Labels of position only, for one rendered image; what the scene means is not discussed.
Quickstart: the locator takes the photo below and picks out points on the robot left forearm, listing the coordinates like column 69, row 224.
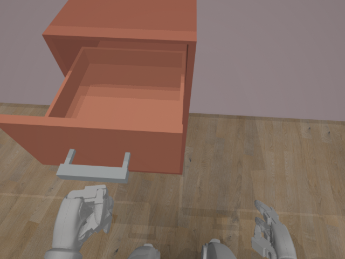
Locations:
column 59, row 253

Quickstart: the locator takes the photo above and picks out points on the right robot hand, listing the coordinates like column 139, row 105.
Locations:
column 277, row 242

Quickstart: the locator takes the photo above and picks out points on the handle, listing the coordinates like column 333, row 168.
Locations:
column 67, row 171

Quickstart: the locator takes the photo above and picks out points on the robot right shin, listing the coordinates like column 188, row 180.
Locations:
column 214, row 240

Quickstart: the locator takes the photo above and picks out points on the drawer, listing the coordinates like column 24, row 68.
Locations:
column 112, row 101

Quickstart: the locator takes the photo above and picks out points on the cabinet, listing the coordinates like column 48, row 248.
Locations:
column 169, row 25

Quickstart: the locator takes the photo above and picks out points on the left robot hand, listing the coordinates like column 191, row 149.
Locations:
column 92, row 205

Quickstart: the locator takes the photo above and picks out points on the left robot thigh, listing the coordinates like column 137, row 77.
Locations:
column 145, row 252

